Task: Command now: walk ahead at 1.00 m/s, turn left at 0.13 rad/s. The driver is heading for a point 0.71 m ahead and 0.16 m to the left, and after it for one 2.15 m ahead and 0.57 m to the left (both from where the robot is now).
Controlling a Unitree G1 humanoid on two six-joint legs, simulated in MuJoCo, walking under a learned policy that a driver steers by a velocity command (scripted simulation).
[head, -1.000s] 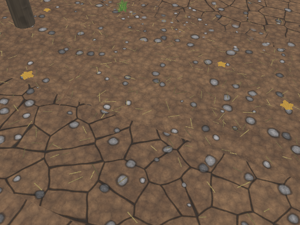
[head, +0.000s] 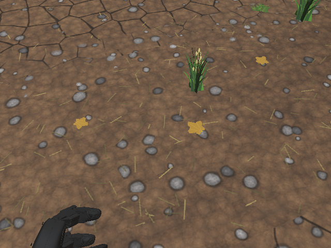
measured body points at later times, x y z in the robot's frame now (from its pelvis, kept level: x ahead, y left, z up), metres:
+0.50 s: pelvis +0.44 +0.05 -0.02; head +0.47 +0.06 +0.43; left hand +0.30 +0.27 -0.15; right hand +0.73 -0.12 -0.10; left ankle +0.60 +0.14 -0.70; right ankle +0.22 -0.09 -0.70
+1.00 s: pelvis +0.90 +0.22 -0.02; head +0.92 +0.23 +0.43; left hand +0.95 +0.52 -0.12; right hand +1.00 -0.05 -0.15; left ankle +0.62 +0.14 -0.67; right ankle +1.05 +0.24 -0.73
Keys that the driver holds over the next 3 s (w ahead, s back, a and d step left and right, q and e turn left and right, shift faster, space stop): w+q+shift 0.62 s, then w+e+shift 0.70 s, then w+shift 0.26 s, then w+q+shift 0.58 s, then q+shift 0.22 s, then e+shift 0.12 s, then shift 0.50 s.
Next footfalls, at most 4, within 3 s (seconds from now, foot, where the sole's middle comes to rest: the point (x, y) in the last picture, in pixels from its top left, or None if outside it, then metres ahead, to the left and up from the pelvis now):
0.08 right None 0.25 -0.09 -0.76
0.52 left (122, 210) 0.63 0.14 -0.76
0.98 right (96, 127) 1.08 0.26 -0.76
1.42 left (51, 81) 1.45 0.53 -0.76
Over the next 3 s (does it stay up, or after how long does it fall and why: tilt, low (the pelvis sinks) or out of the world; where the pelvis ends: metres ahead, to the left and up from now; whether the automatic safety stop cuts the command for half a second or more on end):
stays up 2.30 0.58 0.01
